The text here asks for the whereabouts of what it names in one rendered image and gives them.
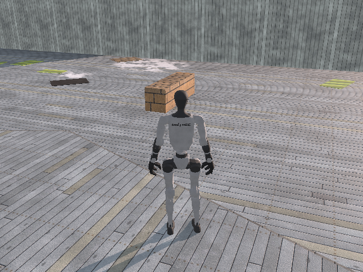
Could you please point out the right robot forearm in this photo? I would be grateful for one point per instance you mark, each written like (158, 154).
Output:
(207, 152)

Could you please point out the right robot hand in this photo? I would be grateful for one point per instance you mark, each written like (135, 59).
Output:
(210, 166)

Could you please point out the robot left upper arm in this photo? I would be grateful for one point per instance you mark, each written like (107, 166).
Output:
(163, 120)

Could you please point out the left robot forearm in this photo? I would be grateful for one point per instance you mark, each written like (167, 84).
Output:
(155, 152)

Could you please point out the left robot hand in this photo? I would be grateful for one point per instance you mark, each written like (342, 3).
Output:
(151, 167)

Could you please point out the left robot foot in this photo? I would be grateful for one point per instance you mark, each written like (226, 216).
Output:
(170, 230)

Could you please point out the robot right upper arm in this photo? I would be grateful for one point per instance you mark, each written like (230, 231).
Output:
(201, 129)

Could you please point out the left robot shin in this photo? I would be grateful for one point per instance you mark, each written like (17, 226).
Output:
(169, 208)

